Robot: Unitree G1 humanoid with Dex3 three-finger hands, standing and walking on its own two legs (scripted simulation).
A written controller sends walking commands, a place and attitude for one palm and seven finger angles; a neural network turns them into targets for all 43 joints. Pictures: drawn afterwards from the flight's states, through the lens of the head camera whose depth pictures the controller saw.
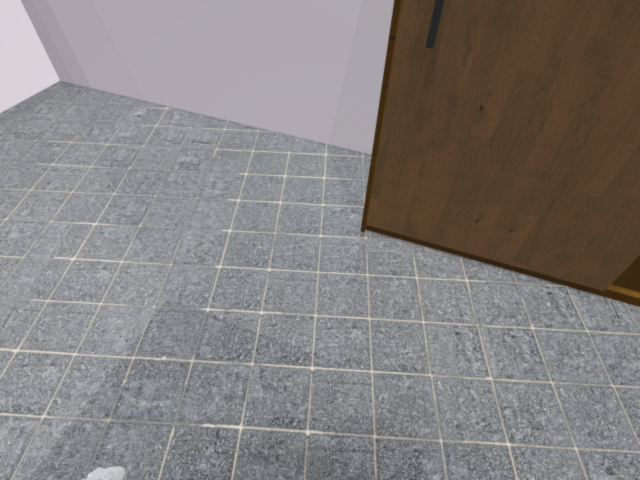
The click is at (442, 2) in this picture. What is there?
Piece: wardrobe's sliding door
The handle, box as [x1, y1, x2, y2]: [426, 0, 444, 48]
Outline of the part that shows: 444,0 435,1 426,47 432,48 434,44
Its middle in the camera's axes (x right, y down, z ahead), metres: +0.30 -0.61 +0.97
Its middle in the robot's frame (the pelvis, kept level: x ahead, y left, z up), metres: +1.17 -0.24 +0.17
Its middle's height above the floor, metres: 0.94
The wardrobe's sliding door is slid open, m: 0.00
